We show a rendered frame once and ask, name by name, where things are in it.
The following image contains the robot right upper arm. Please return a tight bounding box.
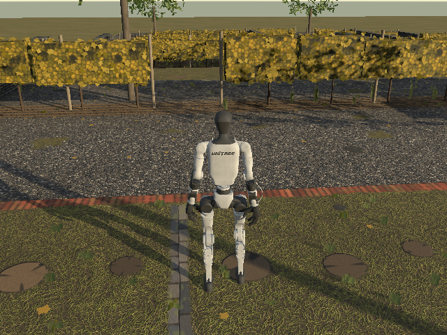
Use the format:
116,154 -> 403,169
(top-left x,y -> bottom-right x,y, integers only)
238,141 -> 254,181

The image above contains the robot right forearm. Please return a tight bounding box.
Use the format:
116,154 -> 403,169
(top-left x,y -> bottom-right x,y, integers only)
246,170 -> 258,207

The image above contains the right robot thigh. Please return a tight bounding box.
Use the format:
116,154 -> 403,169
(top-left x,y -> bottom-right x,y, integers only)
233,194 -> 247,241

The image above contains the left robot hand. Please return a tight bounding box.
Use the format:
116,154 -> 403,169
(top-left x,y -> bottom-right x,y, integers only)
186,203 -> 202,223

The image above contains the robot right foot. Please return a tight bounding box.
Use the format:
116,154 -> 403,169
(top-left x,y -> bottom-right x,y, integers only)
235,267 -> 245,285

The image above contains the right robot hand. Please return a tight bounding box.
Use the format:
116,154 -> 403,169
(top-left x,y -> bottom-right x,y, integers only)
243,206 -> 260,226

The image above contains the robot left forearm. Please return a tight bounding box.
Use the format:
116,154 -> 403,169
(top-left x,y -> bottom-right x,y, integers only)
187,170 -> 200,204

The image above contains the robot left upper arm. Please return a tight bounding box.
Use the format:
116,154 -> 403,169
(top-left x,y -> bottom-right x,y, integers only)
193,141 -> 209,180

